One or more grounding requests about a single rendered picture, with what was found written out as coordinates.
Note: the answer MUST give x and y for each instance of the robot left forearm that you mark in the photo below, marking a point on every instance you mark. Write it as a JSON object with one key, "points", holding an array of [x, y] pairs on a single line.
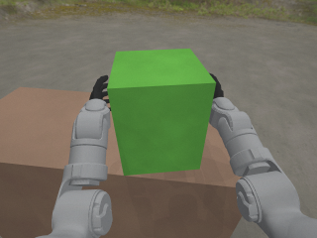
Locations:
{"points": [[88, 148]]}

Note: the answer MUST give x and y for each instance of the robot left hand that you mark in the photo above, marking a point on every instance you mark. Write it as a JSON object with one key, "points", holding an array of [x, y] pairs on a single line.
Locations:
{"points": [[97, 92]]}

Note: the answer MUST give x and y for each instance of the pedestal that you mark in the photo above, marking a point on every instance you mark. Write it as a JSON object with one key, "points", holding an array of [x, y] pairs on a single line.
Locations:
{"points": [[35, 135]]}

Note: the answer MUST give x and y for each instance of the robot right forearm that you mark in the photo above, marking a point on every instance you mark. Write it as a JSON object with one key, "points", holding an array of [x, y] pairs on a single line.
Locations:
{"points": [[247, 154]]}

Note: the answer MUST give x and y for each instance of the robot right hand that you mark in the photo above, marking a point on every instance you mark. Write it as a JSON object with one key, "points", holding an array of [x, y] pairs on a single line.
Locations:
{"points": [[218, 90]]}

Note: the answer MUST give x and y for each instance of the robot left upper arm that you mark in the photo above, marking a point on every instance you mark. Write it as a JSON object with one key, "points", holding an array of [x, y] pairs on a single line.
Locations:
{"points": [[84, 213]]}

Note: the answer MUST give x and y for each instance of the robot right upper arm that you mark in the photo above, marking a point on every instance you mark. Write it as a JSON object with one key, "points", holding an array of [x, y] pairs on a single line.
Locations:
{"points": [[270, 200]]}

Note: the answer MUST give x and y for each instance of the carton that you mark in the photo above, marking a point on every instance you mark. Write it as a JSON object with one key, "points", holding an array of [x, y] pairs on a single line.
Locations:
{"points": [[161, 102]]}

